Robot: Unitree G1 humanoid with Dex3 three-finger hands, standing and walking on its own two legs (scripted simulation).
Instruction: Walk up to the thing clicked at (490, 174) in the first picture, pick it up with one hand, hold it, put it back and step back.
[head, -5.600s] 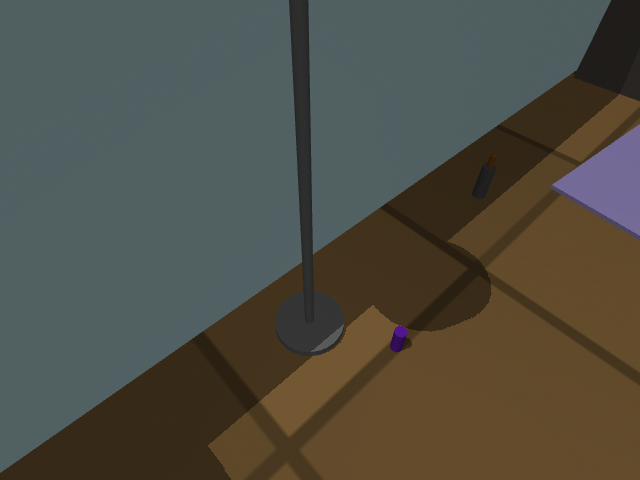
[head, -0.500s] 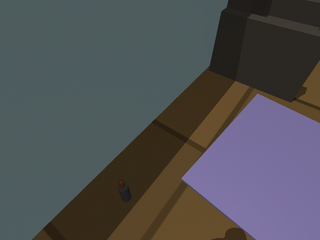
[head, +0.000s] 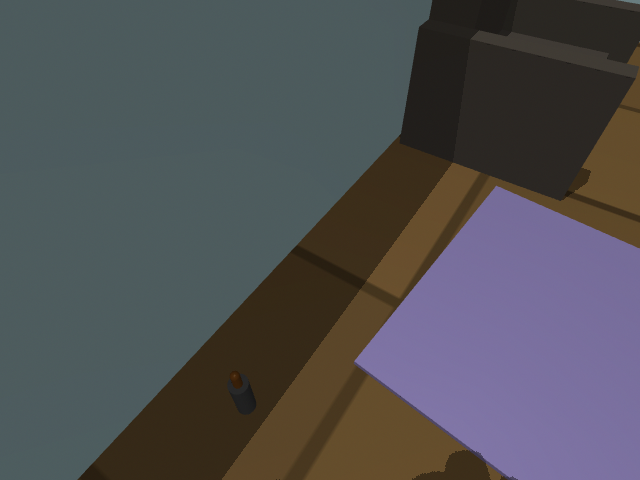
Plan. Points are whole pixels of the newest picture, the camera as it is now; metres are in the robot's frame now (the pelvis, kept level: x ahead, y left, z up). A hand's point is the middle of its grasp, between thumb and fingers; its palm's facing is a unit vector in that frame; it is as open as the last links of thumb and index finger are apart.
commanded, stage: walk up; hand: left
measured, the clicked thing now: (240, 390) +0.49 +0.23 -0.66
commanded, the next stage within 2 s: stand in 0.50 s
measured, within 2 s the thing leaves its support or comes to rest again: neither
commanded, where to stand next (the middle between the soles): +0.10 +0.00 m, yaw -1 degrees
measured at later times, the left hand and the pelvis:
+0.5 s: hand out of the picture +0.11 +0.25 -0.15, palm faces -0.06 -0.93 -0.35, open 7.3 cm; pelvis +0.01 +0.01 +0.00, yaw -1 degrees
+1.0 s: hand out of the picture +0.08 +0.25 -0.15, palm faces -0.03 -0.94 -0.34, open 7.3 cm; pelvis +0.00 +0.00 +0.01, yaw +1 degrees
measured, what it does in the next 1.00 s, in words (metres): stands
